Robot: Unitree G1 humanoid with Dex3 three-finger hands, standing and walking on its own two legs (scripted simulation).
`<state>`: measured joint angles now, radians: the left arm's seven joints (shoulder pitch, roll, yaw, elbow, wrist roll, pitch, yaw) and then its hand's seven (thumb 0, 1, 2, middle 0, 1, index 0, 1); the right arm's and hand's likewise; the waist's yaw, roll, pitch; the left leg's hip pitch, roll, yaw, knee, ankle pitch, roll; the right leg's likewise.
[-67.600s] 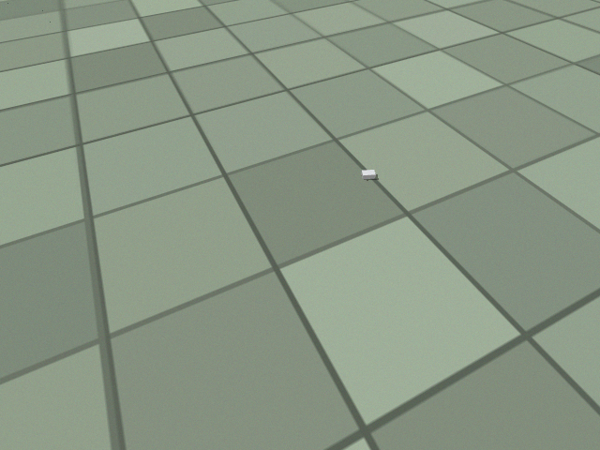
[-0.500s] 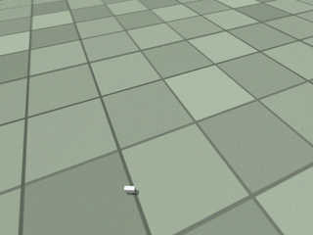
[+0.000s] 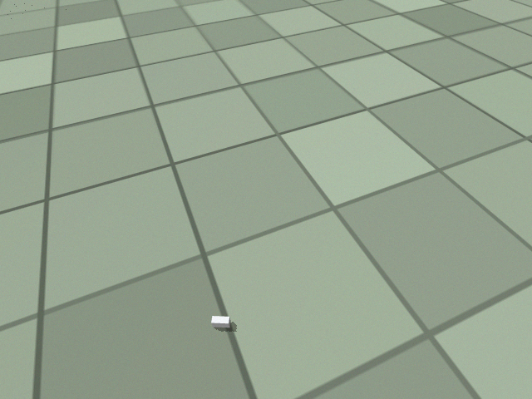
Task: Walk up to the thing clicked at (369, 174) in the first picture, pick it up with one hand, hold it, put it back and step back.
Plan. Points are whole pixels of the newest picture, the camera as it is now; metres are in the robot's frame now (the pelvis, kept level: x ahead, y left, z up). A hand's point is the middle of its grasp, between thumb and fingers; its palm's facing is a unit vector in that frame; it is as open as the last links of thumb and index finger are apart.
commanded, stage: stand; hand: left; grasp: from above
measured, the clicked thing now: (221, 321) +0.54 +0.21 -0.76
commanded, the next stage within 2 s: step back in 1.44 s
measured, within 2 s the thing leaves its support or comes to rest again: neither
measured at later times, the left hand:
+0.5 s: hand out of the picture +0.08 +0.24 -0.16, palm faces +0.02 -0.94 -0.34, open 7.4 cm
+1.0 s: hand out of the picture +0.07 +0.24 -0.16, palm faces +0.00 -0.94 -0.34, open 7.4 cm
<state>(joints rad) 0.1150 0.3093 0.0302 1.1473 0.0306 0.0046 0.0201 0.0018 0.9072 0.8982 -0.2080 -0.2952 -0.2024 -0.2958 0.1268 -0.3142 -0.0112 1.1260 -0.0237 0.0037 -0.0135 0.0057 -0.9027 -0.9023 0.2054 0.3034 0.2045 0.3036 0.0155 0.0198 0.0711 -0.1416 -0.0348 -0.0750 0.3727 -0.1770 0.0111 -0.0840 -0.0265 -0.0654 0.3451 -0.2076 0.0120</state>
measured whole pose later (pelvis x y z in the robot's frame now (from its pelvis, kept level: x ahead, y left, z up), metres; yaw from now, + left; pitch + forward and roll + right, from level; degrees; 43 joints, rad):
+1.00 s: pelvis +0.01 -0.01 +0.00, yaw +0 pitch -2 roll +0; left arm 0.12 0.32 0.02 1.14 0.02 0.00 0.00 0.00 0.91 0.90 -0.21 -0.30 -0.20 -0.30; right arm 0.12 -0.33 0.01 1.13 -0.02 0.00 -0.01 0.01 -0.90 -0.90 0.21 0.30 0.20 0.30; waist 0.01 0.02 0.06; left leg -0.12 -0.02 -0.08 0.33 -0.17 0.00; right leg -0.06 -0.01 -0.07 0.31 -0.20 0.00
